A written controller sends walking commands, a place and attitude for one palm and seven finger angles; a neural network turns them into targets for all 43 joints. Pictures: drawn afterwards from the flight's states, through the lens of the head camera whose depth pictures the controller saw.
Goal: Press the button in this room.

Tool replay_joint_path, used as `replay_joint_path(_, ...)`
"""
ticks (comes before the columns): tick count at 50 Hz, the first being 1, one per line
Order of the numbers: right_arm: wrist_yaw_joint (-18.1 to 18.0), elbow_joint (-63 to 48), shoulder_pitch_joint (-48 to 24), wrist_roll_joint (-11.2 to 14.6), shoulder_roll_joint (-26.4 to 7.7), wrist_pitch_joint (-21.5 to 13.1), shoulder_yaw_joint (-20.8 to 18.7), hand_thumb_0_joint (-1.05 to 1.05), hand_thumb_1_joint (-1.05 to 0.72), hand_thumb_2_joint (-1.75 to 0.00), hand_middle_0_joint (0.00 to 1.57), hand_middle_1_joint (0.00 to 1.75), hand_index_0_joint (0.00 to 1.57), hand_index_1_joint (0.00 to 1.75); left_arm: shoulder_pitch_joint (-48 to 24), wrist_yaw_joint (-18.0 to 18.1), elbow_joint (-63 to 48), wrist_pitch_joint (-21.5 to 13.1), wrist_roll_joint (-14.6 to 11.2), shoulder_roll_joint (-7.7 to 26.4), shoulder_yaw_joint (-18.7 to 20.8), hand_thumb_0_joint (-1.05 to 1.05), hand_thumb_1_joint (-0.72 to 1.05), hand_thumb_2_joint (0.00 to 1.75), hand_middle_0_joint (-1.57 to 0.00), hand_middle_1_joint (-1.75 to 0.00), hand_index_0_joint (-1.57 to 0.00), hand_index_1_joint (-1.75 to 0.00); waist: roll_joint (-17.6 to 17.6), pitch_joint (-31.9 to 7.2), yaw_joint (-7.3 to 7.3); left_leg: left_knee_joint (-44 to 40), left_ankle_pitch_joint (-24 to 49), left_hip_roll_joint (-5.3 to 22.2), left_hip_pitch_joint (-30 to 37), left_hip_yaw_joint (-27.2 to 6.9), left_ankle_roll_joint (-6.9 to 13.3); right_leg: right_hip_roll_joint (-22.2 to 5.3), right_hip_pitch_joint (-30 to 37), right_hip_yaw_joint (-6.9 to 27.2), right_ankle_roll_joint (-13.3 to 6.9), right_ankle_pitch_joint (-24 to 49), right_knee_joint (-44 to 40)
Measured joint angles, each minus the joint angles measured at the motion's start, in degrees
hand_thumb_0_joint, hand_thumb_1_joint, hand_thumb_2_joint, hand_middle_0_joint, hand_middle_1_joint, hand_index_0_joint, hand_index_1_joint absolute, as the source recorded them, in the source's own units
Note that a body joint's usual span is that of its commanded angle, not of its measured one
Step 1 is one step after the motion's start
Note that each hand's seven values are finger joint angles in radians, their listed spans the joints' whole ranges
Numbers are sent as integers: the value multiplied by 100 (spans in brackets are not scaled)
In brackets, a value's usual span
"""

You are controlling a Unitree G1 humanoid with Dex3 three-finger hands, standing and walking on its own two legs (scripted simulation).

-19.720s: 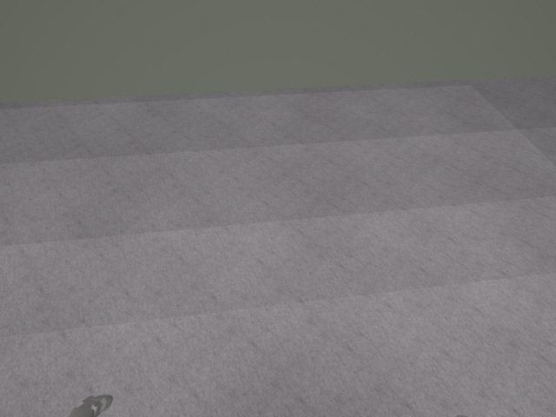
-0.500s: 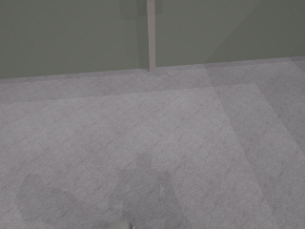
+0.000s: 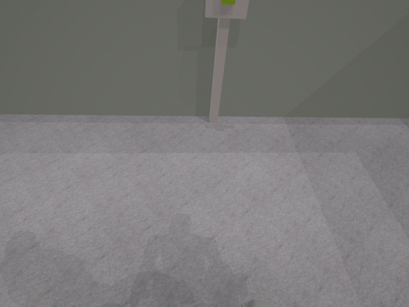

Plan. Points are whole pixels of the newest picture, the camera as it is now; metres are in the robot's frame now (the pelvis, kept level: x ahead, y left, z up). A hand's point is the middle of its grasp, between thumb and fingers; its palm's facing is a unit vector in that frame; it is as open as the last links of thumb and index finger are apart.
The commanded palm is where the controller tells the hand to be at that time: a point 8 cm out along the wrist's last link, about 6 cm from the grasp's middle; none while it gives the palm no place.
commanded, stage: turn or walk to find it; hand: left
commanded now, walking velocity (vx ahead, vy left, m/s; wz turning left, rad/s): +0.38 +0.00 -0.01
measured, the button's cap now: out of the picture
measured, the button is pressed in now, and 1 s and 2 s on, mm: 0 0 0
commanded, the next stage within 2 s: stand and wait in 0.26 s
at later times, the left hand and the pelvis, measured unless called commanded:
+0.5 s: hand (171, 245) +0.30 +0.10 -0.17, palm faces +0.04 -0.97 -0.23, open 7.1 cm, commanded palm none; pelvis +0.21 -0.08 -0.01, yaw +0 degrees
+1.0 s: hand (166, 254) +0.28 +0.11 -0.19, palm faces +0.02 -0.99 -0.14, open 7.3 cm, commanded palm none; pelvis +0.31 -0.05 -0.01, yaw -2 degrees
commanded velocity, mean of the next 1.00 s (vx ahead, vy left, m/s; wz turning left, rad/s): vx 0.16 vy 0.00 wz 0.02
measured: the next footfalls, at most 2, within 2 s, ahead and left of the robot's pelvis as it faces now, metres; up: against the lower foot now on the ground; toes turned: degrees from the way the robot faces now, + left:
right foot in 0.32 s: +0.30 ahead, -0.17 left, +0.00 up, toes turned -11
left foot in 0.70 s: +0.33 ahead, +0.06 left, +0.00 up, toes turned +6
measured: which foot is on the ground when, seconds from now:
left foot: down 0.00-0.32, up 0.34-0.68, down 0.70-1.00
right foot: up 0.00-0.30, down 0.32-0.94, up 0.96-1.00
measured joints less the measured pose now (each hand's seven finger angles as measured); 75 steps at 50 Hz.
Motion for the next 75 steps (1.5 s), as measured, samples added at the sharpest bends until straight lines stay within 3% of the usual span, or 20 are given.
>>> replay_joint_path(4, -1, 276, 477, -3, 29, 64, 45, -2, -95, -90, 20, 30, 20, 30, -394, -16, -298, 40, -3, 86, 71, 0, 91, 90, -19, -30, -20, -30, -61, -75, -35, -451, -40, -124, 440, 23, -52, -84, -491, 70, 117, 510, -201)
replay_joint_path(7, 1, 453, 788, -17, 102, 99, 61, -1, -93, -90, 20, 30, 20, 30, -640, -44, -442, 70, -16, 111, 76, 0, 91, 90, -19, -30, -20, -29, -42, -52, -112, -645, -165, -145, 743, 37, -135, -121, -548, 21, 154, 668, -861)
replay_joint_path(14, 28, 732, 1269, -69, 207, 171, 81, 0, -91, -90, 20, 30, 20, 30, -1072, -87, -627, -3, -46, 73, 9, 0, 91, 90, -19, -30, -20, -30, 172, 178, -422, -380, -890, 78, 1235, 77, -520, 75, 102, -231, -86, 500, -2847)
replay_joint_path(16, 51, 842, 1364, -45, 235, 222, 89, 0, -91, -90, 20, 30, 20, 30, -1109, -79, -662, -179, -22, 62, -24, 0, 91, 90, -19, -30, -20, -30, 246, 234, -391, 490, -1328, 296, 1050, 11, -562, 225, 447, -345, -261, 705, -3178)
replay_joint_path(17, 62, 885, 1298, -18, 228, 280, 100, 0, -91, -90, 20, 30, 20, 30, -1136, -51, -656, -282, -18, 29, -32, 0, 91, 90, -19, -30, -20, -30, 293, 306, -358, 1414, -1501, 361, 709, -204, -497, 276, 426, -381, -359, 573, -2952)
replay_joint_path(20, 38, 808, 989, 57, 159, 397, 109, 0, -91, -90, 20, 30, 20, 30, -1094, 20, -567, -392, -83, -84, -111, 0, 91, 89, -20, -30, -20, -30, 332, 470, -335, 3893, -1545, 194, -428, -852, -370, 322, 714, -492, -462, 157, -2854)
replay_joint_path(23, 8, 619, 584, 38, 39, 433, 90, 0, -91, -90, 20, 30, 20, 30, -906, 123, -441, -364, -144, -201, -116, -1, 92, 89, -20, -30, -20, -30, 366, 468, -256, 4518, -1043, 225, -1261, -941, -380, 412, 1124, -565, -416, 223, -3317)
replay_joint_path(28, -14, 253, -25, 4, -82, 451, 98, 0, -91, -90, 20, 30, 19, 30, -652, 211, -232, -249, -93, -73, -108, -2, 95, 89, -20, -30, -21, -30, 374, 292, -160, 3224, -598, 378, -1744, -861, -519, 544, 1538, -644, -450, 311, -3882)
replay_joint_path(34, -12, 155, -388, 3, -97, 407, 175, 0, -92, -90, 20, 30, 19, 30, -377, 176, 37, -114, -91, -104, -180, -1, 93, 89, -20, -30, -20, -30, 328, 101, 33, 1232, -36, 327, -1073, -782, -592, 669, 1797, -656, -340, 68, -3850)
replay_joint_path(38, -26, 269, -414, 8, 105, 343, 265, 0, -92, -90, 20, 30, 19, 30, -238, 196, 194, 13, -134, -79, -209, 0, 92, 89, -20, -30, -20, -30, -3, 3, 143, 741, -105, 161, -615, -644, -315, 525, 1974, -565, -175, -125, -3772)
replay_joint_path(42, -75, 331, -425, 35, 163, 353, 319, -1, -93, -90, 20, 30, 20, 30, -83, 188, 302, 25, -130, -160, -291, 0, 92, 89, -20, -30, -20, -30, -77, -66, 172, 377, -48, 58, -322, -529, -239, 461, 2221, -475, -90, -36, -4113)
replay_joint_path(47, -69, 332, -318, 23, 115, 337, 247, -2, -94, -90, 20, 30, 20, 30, 139, 126, 395, -9, -84, -240, -314, 0, 91, 89, -20, -30, -20, -30, -25, -138, 90, 282, -154, -66, -162, -397, -172, 326, 2226, -351, -27, -202, -3971)
replay_joint_path(54, -45, 439, 207, -48, 1, 301, 147, -2, -94, -90, 20, 30, 20, 30, 161, 60, 356, 43, -22, -117, -221, 0, 91, 89, -20, -30, -20, -30, 107, -83, -105, 238, -363, -156, 39, -305, -200, 310, 1484, -241, -92, -1132, -2542)
replay_joint_path(56, -59, 561, 401, -43, -12, 337, 166, -1, -93, -90, 20, 30, 20, 30, 71, 68, 265, -21, -42, -83, -200, 0, 91, 90, -20, -30, -20, -30, 189, 2, -126, 322, -454, -138, 89, -363, -279, 346, 1496, -297, -79, -795, -2992)
replay_joint_path(58, -67, 718, 571, -1, -20, 409, 190, -1, -93, -90, 20, 30, 20, 30, -3, 105, 193, -139, -48, -80, -186, 0, 91, 90, -20, -30, -20, -30, 321, 60, -126, 720, -668, -37, 8, -464, -344, 415, 1621, -417, -244, -245, -3210)
replay_joint_path(60, -63, 851, 669, 20, 2, 532, 215, -1, -92, -90, 20, 30, 20, 30, -41, 144, 152, -226, -77, -97, -207, 0, 91, 90, -20, -30, -20, -30, 389, 32, -122, 1368, -1238, 22, -237, -580, -362, 461, 1772, -555, -422, -443, -3245)
replay_joint_path(63, -78, 922, 579, 28, 56, 620, 247, 0, -92, -90, 20, 30, 20, 30, -78, 211, 125, -263, -93, -166, -244, 0, 91, 90, -20, -30, -20, -30, 323, 68, -55, 2119, -1479, 62, -641, -646, -403, 482, 2019, -590, -512, -471, -3571)
replay_joint_path(69, -71, 750, 66, 55, 78, 554, 272, 0, -91, -90, 20, 30, 19, 30, -82, 242, 287, -158, -105, -393, -369, 0, 92, 89, -20, -30, -20, -30, 299, 252, -40, 1897, -856, 238, -1014, -771, -492, 580, 2328, -545, -500, -299, -4023)
replay_joint_path(75, -98, 724, -142, 34, -66, 515, 254, 1, -94, -90, 20, 30, 20, 30, 58, 225, 413, -76, -124, -542, -386, 0, 92, 89, -20, -30, -21, -30, 367, 195, -15, 785, 199, 351, -644, -779, -489, 751, 2431, -615, -406, -553, -3830)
